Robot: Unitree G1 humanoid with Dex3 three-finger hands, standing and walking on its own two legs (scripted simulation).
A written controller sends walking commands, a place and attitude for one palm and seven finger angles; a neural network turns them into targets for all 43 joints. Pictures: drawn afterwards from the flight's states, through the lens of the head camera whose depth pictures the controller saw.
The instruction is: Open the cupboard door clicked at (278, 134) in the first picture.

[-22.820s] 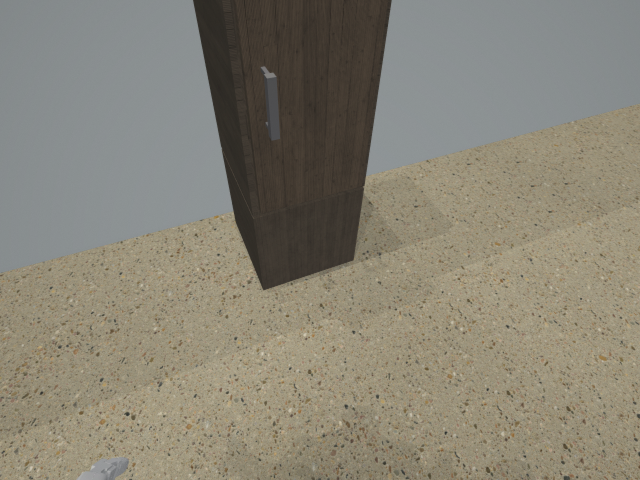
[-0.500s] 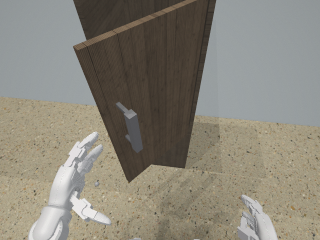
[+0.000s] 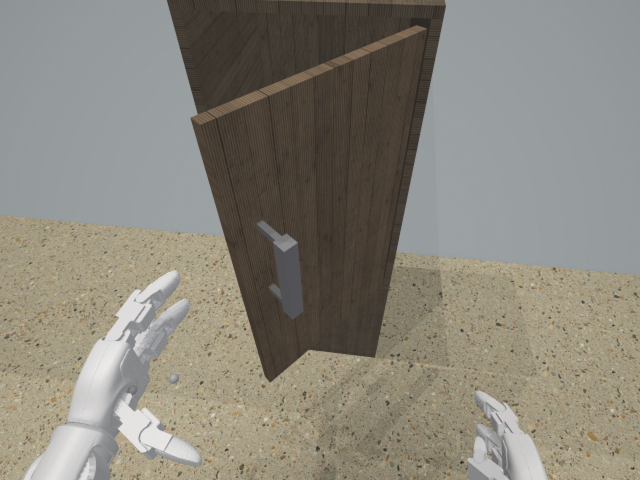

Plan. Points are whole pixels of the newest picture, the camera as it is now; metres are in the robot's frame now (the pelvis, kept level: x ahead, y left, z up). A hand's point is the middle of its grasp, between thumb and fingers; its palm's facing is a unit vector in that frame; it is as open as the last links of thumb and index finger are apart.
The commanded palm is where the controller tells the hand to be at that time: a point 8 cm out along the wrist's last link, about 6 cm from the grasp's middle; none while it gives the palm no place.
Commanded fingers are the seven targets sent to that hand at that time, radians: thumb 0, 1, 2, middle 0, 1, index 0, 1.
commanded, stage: draw the hand back to the body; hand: left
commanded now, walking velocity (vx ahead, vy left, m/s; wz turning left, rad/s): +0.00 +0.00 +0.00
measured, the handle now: (280, 271) +0.38 +0.09 +0.06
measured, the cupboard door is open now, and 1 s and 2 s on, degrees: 51 51 51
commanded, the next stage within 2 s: step back with the hand held close in 1.20 s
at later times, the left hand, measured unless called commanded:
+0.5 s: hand (86, 348) +0.21 +0.23 +0.15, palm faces +0.33 -0.87 -0.38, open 13.0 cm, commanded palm +0.17 +0.28 +0.17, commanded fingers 0.00 0.38 0.68 -0.18 -0.30 -0.18 -0.30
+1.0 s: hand (41, 317) +0.21 +0.25 +0.19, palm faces +0.46 -0.79 -0.41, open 7.7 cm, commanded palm +0.17 +0.29 +0.21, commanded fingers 0.00 0.90 0.90 -0.20 -0.30 -0.20 -0.30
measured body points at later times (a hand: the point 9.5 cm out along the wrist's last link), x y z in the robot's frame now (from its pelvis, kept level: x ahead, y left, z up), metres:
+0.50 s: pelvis +0.01 +0.01 +0.04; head +0.00 -0.01 +0.49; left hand +0.19 +0.28 +0.17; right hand +0.19 -0.20 -0.05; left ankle -0.01 +0.10 -0.70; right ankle +0.01 -0.12 -0.70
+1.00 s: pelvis +0.02 -0.01 +0.05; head +0.00 -0.04 +0.50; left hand +0.18 +0.29 +0.22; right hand +0.21 -0.23 -0.04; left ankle -0.01 +0.10 -0.70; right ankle +0.01 -0.12 -0.70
